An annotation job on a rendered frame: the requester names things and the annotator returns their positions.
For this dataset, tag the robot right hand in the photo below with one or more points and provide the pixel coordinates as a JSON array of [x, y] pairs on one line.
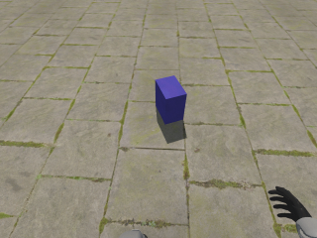
[[293, 205]]

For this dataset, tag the carton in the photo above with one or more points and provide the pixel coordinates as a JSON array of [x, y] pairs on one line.
[[170, 99]]

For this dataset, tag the right robot forearm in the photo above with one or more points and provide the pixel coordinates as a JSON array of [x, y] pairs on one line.
[[306, 227]]

